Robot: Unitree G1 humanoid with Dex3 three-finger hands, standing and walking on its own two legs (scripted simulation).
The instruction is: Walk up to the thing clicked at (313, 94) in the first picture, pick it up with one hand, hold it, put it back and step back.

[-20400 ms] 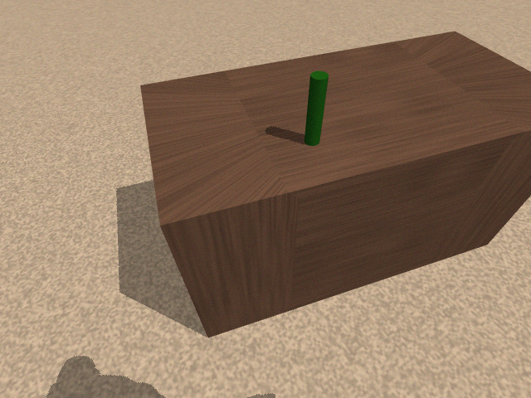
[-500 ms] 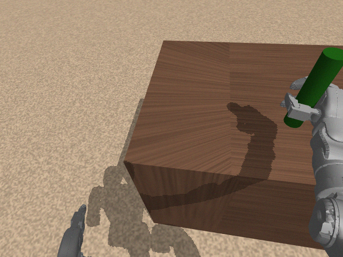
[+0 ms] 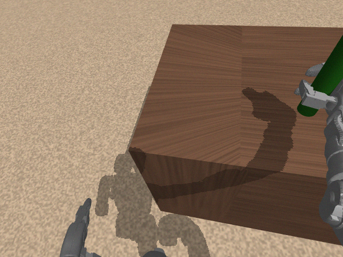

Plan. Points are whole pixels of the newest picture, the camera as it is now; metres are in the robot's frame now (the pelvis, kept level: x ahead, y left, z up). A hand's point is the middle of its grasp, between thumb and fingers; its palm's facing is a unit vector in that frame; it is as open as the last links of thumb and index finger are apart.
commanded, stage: lower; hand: right
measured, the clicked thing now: (327, 80) +0.49 -0.25 +0.13
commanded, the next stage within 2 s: loosen in 1.00 s
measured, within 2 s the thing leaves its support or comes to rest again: rests again in 0.76 s
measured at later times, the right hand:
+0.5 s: hand (302, 100) +0.50 -0.23 +0.06, palm faces +0.22 +0.98 +0.02, open 5.3 cm
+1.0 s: hand (294, 106) +0.51 -0.22 +0.03, palm faces +0.20 +0.98 +0.02, open 5.3 cm
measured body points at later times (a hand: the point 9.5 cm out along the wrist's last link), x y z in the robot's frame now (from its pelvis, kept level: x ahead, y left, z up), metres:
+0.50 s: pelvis +0.00 +0.00 -0.02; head +0.10 -0.03 +0.41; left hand +0.14 +0.27 -0.05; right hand +0.49 -0.28 +0.06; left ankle +0.01 +0.15 -0.70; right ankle +0.01 -0.12 -0.70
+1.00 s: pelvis +0.00 +0.00 -0.04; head +0.11 -0.03 +0.40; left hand +0.15 +0.27 -0.05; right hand +0.49 -0.28 +0.03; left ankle +0.02 +0.15 -0.70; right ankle +0.01 -0.12 -0.70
